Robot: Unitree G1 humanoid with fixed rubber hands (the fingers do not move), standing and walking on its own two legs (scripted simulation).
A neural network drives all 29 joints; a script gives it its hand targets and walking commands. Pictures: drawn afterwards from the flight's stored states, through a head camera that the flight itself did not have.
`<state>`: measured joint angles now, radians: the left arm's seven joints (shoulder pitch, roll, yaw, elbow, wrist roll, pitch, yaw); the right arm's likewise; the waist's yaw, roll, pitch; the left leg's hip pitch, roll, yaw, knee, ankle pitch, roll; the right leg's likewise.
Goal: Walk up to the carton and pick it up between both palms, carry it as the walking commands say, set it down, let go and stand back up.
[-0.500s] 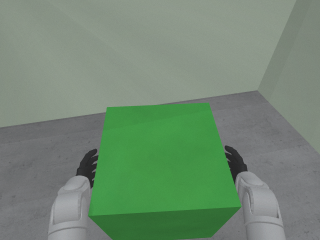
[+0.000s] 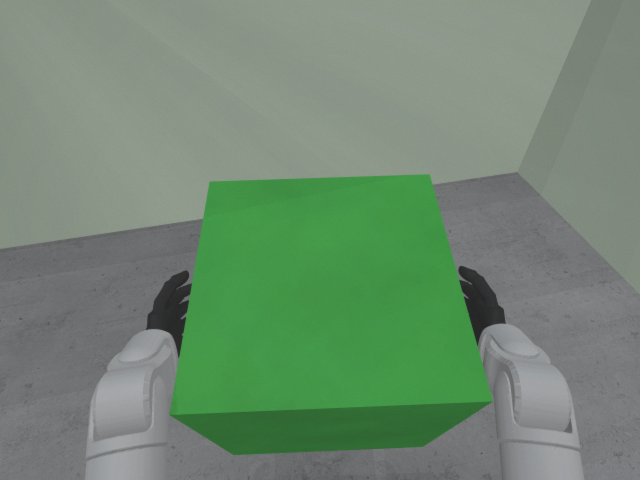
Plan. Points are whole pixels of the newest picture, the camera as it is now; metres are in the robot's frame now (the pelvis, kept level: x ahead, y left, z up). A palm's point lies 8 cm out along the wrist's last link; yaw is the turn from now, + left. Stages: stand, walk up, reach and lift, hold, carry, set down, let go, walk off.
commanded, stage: carry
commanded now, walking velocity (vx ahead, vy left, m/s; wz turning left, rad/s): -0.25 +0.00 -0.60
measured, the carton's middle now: (324, 324) +0.33 +0.01 +0.01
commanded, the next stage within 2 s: none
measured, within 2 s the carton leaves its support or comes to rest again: neither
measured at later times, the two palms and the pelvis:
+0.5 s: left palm (156, 440) +0.16 +0.17 +0.09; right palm out of the picture +0.11 -0.20 +0.10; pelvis -0.09 +0.01 +0.01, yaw -8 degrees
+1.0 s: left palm out of the picture +0.11 +0.03 +0.08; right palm out of the picture +0.00 -0.32 +0.08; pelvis -0.16 -0.07 +0.01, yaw -14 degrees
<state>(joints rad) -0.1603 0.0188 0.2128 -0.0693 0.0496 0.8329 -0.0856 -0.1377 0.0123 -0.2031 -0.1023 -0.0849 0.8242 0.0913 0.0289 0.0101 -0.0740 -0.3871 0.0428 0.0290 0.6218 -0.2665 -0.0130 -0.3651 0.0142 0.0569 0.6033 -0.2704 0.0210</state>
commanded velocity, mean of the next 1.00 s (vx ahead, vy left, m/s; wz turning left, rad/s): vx -0.04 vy -0.10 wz -0.10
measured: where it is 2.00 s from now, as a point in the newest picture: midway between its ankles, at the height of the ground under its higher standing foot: outside the picture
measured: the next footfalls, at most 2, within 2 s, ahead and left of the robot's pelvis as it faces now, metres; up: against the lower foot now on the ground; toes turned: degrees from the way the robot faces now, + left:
left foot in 0.42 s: -0.03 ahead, +0.10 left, +0.00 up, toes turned -1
right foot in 0.92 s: -0.14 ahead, -0.19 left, +0.00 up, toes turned -22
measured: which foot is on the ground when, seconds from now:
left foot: down 0.00-0.20, up 0.22-0.40, down 0.42-0.94, up 0.96-1.00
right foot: down 0.00-0.44, up 0.46-0.90, down 0.92-1.00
